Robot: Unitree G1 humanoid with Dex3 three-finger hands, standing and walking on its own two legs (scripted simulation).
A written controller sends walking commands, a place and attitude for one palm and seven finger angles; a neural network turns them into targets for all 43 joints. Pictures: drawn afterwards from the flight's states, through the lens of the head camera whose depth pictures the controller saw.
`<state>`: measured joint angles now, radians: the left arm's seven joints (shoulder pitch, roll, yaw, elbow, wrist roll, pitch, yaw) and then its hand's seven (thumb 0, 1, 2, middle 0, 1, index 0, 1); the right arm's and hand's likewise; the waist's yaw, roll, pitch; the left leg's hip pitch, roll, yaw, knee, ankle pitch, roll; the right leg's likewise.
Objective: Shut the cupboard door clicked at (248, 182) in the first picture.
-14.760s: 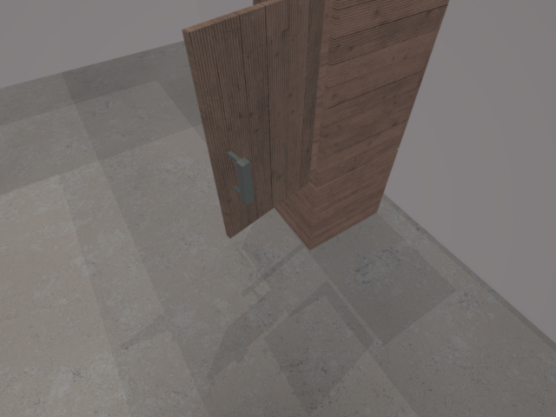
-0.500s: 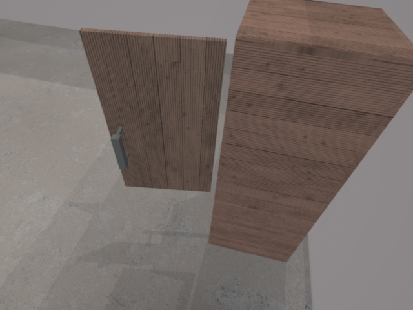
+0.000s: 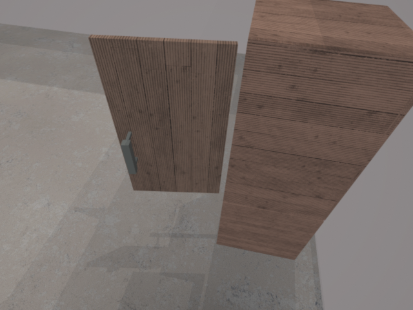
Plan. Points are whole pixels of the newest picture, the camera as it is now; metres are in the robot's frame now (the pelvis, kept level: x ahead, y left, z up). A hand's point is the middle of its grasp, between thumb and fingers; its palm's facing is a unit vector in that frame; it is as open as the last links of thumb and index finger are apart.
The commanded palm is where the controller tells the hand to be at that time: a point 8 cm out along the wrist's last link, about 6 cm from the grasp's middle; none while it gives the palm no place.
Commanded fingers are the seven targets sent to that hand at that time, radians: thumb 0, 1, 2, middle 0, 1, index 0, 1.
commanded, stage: shuffle to correct the standing spot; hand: left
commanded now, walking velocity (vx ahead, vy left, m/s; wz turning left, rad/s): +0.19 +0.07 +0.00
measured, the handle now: (131, 152) +0.58 +0.26 -0.10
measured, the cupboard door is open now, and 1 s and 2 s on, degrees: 100 100 100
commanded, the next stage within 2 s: come to a stop and stand still in 0.48 s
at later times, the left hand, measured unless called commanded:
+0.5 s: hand out of the picture +0.11 +0.25 -0.20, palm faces +0.05 -0.98 -0.18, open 7.3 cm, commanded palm none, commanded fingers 0.00 0.90 0.90 -0.20 -0.30 -0.20 -0.30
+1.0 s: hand (101, 275) +0.24 +0.27 -0.19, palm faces +0.00 -0.98 -0.20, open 7.3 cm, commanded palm none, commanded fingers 0.00 0.90 0.90 -0.20 -0.30 -0.20 -0.30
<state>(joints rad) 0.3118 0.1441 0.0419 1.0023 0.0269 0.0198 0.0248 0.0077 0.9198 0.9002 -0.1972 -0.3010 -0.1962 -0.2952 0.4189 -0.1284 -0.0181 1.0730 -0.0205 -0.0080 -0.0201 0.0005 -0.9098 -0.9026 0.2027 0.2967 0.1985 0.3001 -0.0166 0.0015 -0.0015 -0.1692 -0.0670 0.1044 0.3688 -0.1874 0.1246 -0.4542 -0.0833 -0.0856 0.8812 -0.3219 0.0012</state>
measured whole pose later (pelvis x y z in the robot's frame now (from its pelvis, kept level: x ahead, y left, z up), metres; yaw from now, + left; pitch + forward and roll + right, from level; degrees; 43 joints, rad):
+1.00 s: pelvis +0.16 +0.09 -0.02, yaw -1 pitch +0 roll +1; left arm 0.16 0.16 0.03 0.96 0.01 0.03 0.04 0.00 0.92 0.90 -0.20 -0.30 -0.20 -0.30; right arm 0.23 -0.14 -0.06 1.03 -0.02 0.03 -0.04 0.01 -0.93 -0.90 0.20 0.30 0.20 0.30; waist -0.02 -0.02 0.10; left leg -0.23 0.00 0.16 0.58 -0.36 0.06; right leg -0.37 -0.06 -0.09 0.65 -0.26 -0.01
